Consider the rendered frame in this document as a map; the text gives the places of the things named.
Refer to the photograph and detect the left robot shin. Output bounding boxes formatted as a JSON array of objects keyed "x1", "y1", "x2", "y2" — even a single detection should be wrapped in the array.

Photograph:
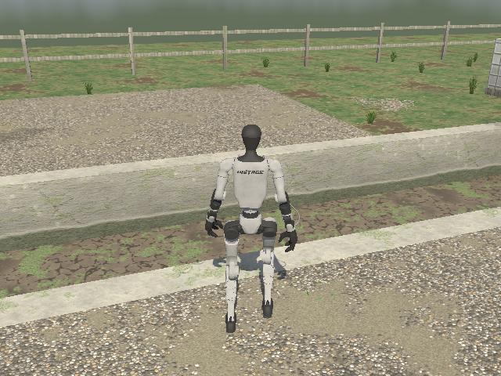
[{"x1": 225, "y1": 266, "x2": 236, "y2": 322}]

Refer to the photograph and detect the robot right forearm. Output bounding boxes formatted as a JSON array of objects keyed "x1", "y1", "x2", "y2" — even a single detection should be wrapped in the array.
[{"x1": 279, "y1": 191, "x2": 295, "y2": 232}]

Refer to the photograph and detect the robot left forearm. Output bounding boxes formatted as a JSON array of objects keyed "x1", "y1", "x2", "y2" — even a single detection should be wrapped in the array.
[{"x1": 207, "y1": 189, "x2": 222, "y2": 222}]

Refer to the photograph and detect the left robot foot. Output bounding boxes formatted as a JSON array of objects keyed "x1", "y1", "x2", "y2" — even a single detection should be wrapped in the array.
[{"x1": 225, "y1": 312, "x2": 236, "y2": 333}]

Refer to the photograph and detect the left robot hand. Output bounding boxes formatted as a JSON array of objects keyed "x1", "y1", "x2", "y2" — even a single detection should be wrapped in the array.
[{"x1": 205, "y1": 219, "x2": 223, "y2": 237}]

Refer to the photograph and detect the robot left upper arm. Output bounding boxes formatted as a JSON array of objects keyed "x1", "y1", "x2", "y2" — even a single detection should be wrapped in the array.
[{"x1": 214, "y1": 158, "x2": 235, "y2": 201}]

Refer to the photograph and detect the robot right upper arm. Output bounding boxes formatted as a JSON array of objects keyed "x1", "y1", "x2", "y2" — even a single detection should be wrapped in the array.
[{"x1": 267, "y1": 158, "x2": 287, "y2": 204}]

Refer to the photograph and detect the right robot hand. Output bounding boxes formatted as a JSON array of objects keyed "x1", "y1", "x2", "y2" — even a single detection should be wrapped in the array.
[{"x1": 279, "y1": 230, "x2": 297, "y2": 252}]

